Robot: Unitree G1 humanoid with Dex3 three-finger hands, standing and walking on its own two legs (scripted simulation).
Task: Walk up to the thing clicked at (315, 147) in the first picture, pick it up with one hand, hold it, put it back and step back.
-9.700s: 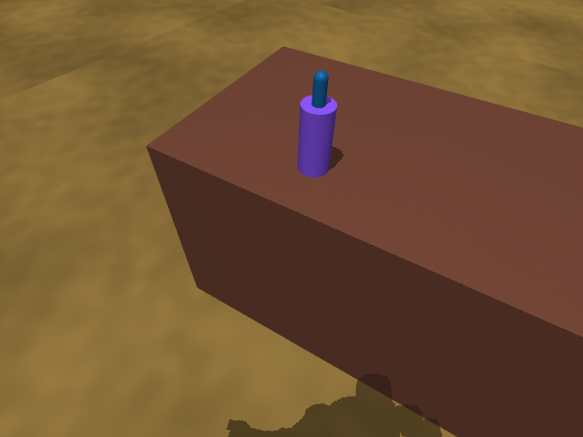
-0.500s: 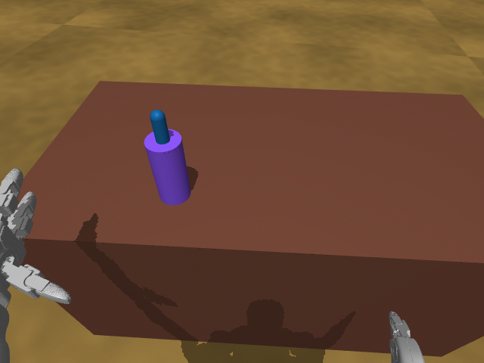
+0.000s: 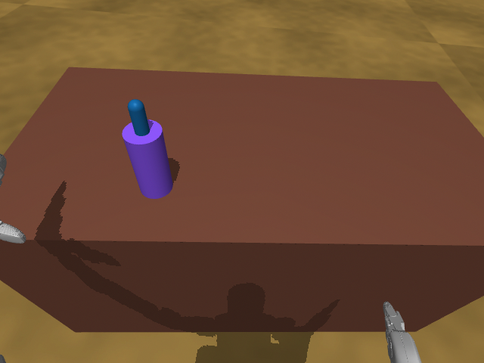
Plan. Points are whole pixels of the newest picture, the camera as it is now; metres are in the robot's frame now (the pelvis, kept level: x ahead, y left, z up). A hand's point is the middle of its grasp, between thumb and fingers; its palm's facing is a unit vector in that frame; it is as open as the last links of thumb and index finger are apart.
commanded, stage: go down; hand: left
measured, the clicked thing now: (147, 149) +0.51 +0.19 +0.05
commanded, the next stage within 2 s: approach in 1.58 s
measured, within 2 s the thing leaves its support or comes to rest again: neither
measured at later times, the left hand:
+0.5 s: hand (4, 173) +0.37 +0.36 +0.13, palm faces +0.16 -0.99 +0.01, open 17.5 cm
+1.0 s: hand (3, 162) +0.39 +0.38 +0.13, palm faces +0.17 -0.99 +0.01, open 17.5 cm
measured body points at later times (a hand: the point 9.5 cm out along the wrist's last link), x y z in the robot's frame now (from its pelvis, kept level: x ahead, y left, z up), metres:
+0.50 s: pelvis +0.01 +0.01 -0.01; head +0.05 +0.02 +0.44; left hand +0.36 +0.42 +0.13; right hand +0.17 -0.25 -0.09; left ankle -0.01 +0.13 -0.73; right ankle +0.02 -0.14 -0.73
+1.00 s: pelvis +0.01 +0.01 -0.02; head +0.07 +0.03 +0.43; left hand +0.38 +0.43 +0.13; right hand +0.17 -0.25 -0.08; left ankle -0.01 +0.13 -0.73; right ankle +0.02 -0.14 -0.73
